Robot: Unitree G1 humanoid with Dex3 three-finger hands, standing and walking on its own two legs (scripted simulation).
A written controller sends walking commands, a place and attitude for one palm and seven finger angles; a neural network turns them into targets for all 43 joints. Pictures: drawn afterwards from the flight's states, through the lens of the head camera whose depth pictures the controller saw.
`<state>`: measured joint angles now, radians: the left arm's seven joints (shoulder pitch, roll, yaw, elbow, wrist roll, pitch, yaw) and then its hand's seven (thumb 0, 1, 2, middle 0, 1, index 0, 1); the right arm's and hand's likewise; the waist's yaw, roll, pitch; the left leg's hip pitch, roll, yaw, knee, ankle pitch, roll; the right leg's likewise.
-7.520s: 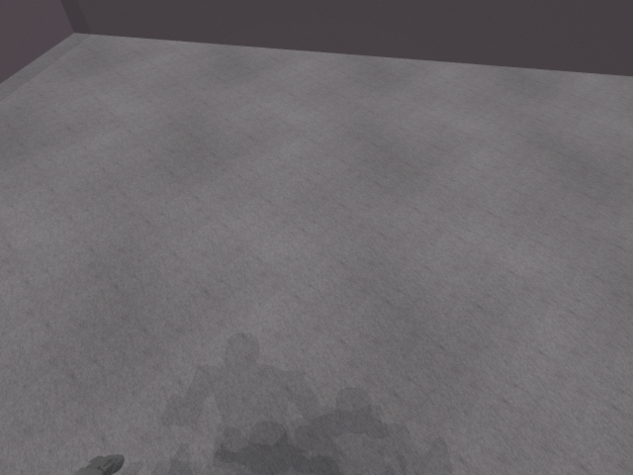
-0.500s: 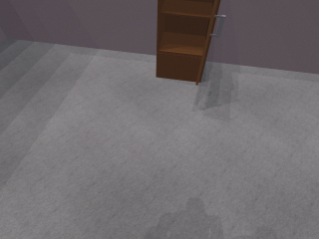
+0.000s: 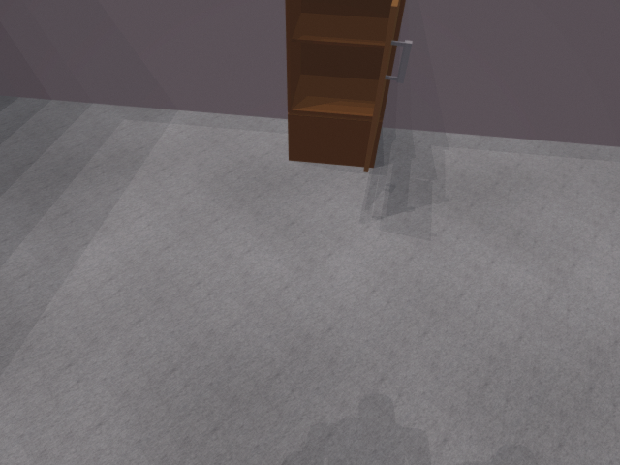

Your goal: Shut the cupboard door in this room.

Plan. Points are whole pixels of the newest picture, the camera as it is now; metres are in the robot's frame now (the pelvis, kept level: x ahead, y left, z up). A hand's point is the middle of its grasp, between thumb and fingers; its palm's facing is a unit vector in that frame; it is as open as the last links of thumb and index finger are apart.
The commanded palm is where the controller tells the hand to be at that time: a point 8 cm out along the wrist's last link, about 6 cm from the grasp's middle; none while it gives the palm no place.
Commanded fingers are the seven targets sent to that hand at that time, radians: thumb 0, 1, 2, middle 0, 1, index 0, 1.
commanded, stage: look at it before walking up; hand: left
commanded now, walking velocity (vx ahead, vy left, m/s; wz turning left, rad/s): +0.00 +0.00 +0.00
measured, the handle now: (397, 61) +1.28 -0.21 -0.04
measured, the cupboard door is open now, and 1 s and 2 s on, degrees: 83 83 83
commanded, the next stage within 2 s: walk to a spot facing it in 1.74 s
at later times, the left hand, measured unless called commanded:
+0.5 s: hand out of the picture -0.03 +0.17 -0.18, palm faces +0.04 -0.98 -0.17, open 7.4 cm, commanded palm none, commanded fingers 0.00 0.90 0.90 -0.20 -0.30 -0.20 -0.30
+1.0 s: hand out of the picture +0.04 +0.24 -0.16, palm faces +0.00 -0.96 -0.29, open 7.4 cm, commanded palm none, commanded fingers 0.00 0.90 0.90 -0.20 -0.30 -0.20 -0.30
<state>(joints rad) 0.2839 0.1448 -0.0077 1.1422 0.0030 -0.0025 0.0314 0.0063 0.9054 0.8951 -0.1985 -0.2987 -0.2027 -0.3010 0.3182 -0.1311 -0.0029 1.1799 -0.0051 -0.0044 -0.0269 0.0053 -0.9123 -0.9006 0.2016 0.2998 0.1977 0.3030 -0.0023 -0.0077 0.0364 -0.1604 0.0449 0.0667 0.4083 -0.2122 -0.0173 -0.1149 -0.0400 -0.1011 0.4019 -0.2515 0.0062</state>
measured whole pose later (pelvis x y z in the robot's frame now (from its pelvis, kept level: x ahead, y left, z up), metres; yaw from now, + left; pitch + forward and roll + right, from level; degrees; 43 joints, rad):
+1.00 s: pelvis +0.00 +0.01 +0.00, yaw +0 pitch -2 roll +0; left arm 0.18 0.30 0.01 1.11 0.01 -0.01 0.01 0.01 0.90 0.89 -0.20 -0.30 -0.20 -0.30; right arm 0.16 -0.28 -0.01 1.12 -0.01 -0.02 -0.01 0.01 -0.91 -0.90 0.20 0.30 0.20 0.30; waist 0.01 -0.01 0.04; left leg -0.15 0.03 0.07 0.37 -0.18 0.00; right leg -0.10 -0.05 -0.10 0.35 -0.22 0.02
